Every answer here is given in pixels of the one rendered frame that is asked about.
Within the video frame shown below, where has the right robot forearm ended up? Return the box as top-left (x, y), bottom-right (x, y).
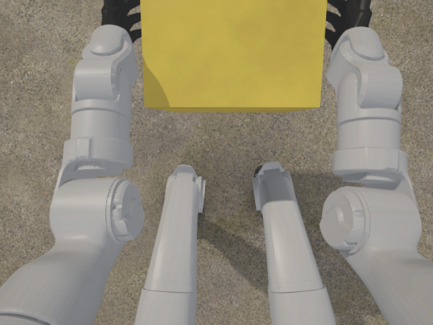
top-left (326, 26), bottom-right (420, 216)

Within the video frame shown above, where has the left robot forearm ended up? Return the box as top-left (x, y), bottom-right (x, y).
top-left (49, 24), bottom-right (139, 232)

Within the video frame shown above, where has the left robot upper arm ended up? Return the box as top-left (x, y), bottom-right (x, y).
top-left (0, 177), bottom-right (145, 325)

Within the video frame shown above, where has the left robot hand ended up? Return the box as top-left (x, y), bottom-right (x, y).
top-left (101, 0), bottom-right (141, 43)

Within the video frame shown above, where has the left robot thigh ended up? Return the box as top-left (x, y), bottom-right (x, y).
top-left (134, 172), bottom-right (205, 325)

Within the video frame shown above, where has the carton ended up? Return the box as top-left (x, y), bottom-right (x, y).
top-left (140, 0), bottom-right (327, 112)

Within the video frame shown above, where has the right robot thigh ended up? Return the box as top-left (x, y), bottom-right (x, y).
top-left (252, 169), bottom-right (337, 325)

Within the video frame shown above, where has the robot thigh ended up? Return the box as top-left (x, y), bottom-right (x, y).
top-left (134, 172), bottom-right (205, 325)
top-left (252, 169), bottom-right (337, 325)

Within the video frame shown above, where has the right robot hand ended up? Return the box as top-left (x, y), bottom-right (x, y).
top-left (325, 0), bottom-right (372, 51)

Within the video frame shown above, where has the right robot upper arm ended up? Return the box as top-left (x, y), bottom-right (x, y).
top-left (319, 186), bottom-right (433, 325)

